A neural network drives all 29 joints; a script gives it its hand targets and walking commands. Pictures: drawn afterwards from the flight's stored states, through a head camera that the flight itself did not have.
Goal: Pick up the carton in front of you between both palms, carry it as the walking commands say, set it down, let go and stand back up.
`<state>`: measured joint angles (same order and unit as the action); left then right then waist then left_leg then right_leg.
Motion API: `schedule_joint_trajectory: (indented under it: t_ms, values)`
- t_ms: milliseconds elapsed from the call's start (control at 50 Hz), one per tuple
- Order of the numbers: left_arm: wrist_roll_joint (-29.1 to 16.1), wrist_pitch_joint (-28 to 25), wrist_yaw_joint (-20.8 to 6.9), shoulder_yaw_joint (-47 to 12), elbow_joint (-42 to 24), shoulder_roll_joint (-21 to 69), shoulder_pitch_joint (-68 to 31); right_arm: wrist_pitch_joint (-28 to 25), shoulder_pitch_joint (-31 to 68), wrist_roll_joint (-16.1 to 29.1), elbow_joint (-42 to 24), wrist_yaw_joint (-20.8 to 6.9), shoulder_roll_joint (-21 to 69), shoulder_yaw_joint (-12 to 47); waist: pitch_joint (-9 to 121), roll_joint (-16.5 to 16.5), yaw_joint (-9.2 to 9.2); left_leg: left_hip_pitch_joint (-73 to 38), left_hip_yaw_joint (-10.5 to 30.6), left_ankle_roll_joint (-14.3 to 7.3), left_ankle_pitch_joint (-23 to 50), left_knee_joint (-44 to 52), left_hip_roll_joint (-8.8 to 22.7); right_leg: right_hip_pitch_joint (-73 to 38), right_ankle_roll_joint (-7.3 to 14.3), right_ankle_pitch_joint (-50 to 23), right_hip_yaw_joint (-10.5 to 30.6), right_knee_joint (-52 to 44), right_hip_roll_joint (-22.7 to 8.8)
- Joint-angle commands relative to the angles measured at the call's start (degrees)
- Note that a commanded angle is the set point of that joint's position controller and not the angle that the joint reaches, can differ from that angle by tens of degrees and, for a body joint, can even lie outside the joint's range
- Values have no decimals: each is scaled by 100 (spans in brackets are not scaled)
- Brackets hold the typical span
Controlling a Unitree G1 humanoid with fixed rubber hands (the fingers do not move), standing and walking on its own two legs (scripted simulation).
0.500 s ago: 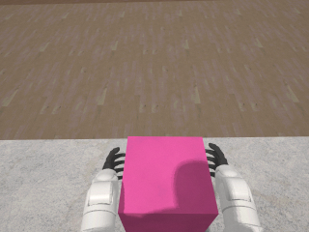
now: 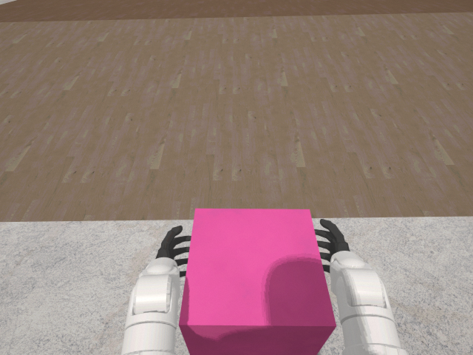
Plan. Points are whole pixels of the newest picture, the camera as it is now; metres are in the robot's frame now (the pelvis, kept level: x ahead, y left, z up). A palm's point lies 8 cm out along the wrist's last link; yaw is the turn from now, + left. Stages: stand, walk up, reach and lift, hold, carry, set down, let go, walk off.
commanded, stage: hold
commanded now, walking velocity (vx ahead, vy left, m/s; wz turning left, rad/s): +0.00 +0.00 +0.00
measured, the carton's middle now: (251, 292) +0.28 +0.00 -0.04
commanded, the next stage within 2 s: carry in 0.58 s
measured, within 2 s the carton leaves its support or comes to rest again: neither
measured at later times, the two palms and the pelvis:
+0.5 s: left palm (166, 262) +0.29 +0.15 +0.05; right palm (338, 257) +0.29 -0.15 +0.05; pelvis +0.00 +0.00 +0.00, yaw +0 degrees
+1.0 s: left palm (181, 209) +0.38 +0.13 +0.08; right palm (336, 202) +0.39 -0.17 +0.08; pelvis +0.11 -0.01 -0.01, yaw -1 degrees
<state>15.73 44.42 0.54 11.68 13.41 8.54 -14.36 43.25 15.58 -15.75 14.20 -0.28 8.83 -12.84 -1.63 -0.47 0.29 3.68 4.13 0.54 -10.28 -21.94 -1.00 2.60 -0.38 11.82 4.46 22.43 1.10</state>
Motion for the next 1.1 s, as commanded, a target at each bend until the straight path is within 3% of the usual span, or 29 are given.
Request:
schedule_joint_trajectory:
  t_ms: [0,180,540,560,600,620,640,680,720,740,760,780,800,820,840,880,920,960,980,1000,1020,1040,1060,1080]
  values:
    - [-1646,-347,-1440,-3193,-542,5362,-3462,-225,3043,1530,-206,-1407,5421,3162,1363,31,-8,-412,-29,-48,233,255,-404,204,31,-373,-33,-388,351]
    - [-1571,-350,-1441,-3095,-232,5468,-3609,-247,3212,1421,73,-1450,5390,3011,1352,52,14,-388,-21,-27,39,267,-380,317,46,-141,-72,-365,359]
    - [-1629,-297,-1377,-3166,-567,5399,-3070,-200,2704,1489,-272,-1420,5310,3108,1492,56,-3,-622,4,2,933,310,-404,1,3,-974,-49,-405,404]
    - [-1714,-259,-1379,-3250,-578,5370,-3241,-167,2884,1555,-283,-1412,5288,3188,1534,290,-52,74,-123,-94,219,-80,651,710,52,-196,-72,98,-625]
    - [-1883,-229,-1364,-3432,-841,5398,-3370,-129,2857,1684,-519,-1364,5314,3339,1524,324,-13,586,318,-229,-2448,342,726,1232,70,1991,8,96,-399]
    - [-1969,-204,-1355,-3564,-993,5418,-3490,-92,2960,1764,-691,-1333,5304,3448,1406,419,9,708,539,-300,-3306,530,823,1611,45,2569,-64,240,-307]
    - [-2054,-164,-1338,-3703,-1155,5435,-3561,-44,3036,1840,-875,-1290,5322,3589,1341,624,17,675,810,-395,-3440,656,1017,1877,2,2243,-279,624,-203]
    - [-2321,-7,-1311,-4013,-1488,5381,-3597,117,2853,1963,-1172,-1180,5268,3832,1667,935,5,620,1185,-645,-2754,791,1369,1722,-51,1122,-789,1077,-42]
    - [-2630,233,-1270,-4331,-1778,5312,-3523,399,2749,2104,-1628,-1053,5121,4091,2018,653,-32,992,570,-576,-2408,407,1059,943,30,1048,-876,266,-40]
    - [-2712,381,-1238,-4401,-1945,5254,-3543,569,2850,2205,-1867,-1010,5051,4225,2020,314,-48,1363,111,-420,-2371,-138,806,603,120,1368,-450,-144,-304]
    - [-2754,558,-1190,-4415,-2037,5134,-3408,763,2911,2334,-2075,-983,5021,4381,1949,-748,-107,2116,-497,-147,-2123,-1300,429,184,407,2184,825,-718,-1103]
    - [-2780,756,-1133,-4451,-2095,5026,-3218,956,2930,2464,-2246,-967,4939,4512,1650,-1473,-164,3217,-914,-7,-1842,-2108,142,-387,754,2321,1994,-1192,-1818]
    - [-2747,933,-1060,-4432,-2210,4907,-3116,1147,3098,2649,-2390,-973,4876,4638,1397,-1470,-208,3745,-842,-55,-1950,-2176,270,-587,1084,1463,2416,-1223,-2115]
    - [-2758,1104,-996,-4424,-2378,4792,-3081,1313,3115,2825,-2433,-979,4896,4742,1456,-1075,-228,3790,-777,-91,-1935,-2118,353,-694,1193,766,2238,-1115,-2102]
    - [-2825,1265,-947,-4453,-2578,4769,-3021,1459,2980,2967,-2462,-976,4906,4805,1670,-754,-215,3634,-859,-79,-1799,-1903,339,-806,1147,275,1798,-958,-1979]
    - [-3004,1532,-892,-4569,-3005,4773,-2978,1699,2664,3179,-2593,-955,4977,4891,1984,-809,-206,3074,-1168,-15,-1269,-1373,105,-796,912,-465,933,-732,-1634]
    - [-3112,1763,-875,-4662,-3328,4817,-2777,1901,2405,3264,-2856,-920,5061,4906,2095,-938,-184,2386,-1422,15,-846,-714,-26,-547,790,-677,376,-517,-1413]
    - [-3196,1985,-901,-4708,-3504,4911,-2432,2103,2078,3237,-3076,-897,5063,4818,2279,-598,-120,698,-1623,-3,-105,191,-35,434,597,-301,-241,124,-1151]
    - [-3215,2081,-918,-4699,-3556,4902,-2279,2200,1892,3203,-3150,-884,5026,4759,2503,-284,-43,-679,-1291,-116,-58,314,283,1405,442,-237,-508,759,-1034]
    - [-3250,2190,-951,-4692,-3620,4888,-2210,2284,1705,3109,-3239,-856,4860,4692,2721,687,63,-1763,306,-475,-1278,759,1435,2604,180,583,-1016,2116,-710]
    - [-3335,2304,-996,-4745,-3740,4846,-2359,2311,1538,2936,-3183,-827,4761,4648,2393,1791,119,-2247,2203,-1237,-1208,933,2613,4190,55,1653,-1189,2942,-215]
    - [-3366,2379,-1033,-4782,-3781,4845,-2504,2375,1607,2935,-3261,-815,5013,4649,2121,1335,129,-2004,2511,-1581,-795,877,2853,4607,164,1934,-727,3475,-492]
    - [-3427,2425,-1069,-4760,-3777,4912,-2525,2430,1711,2995,-3414,-807,5072,4639,1981,810,130,-1751,2218,-1546,-320,855,2774,4718,202,1920,-641,3795,-634]
    - [-3504,2448,-1091,-4757,-3757,4971,-2612,2475,1985,3078,-3597,-799,5060,4674,1994,413,126,-1562,1704,-1360,-306,915,2585,4642,202,1654,-620,3748,-754]
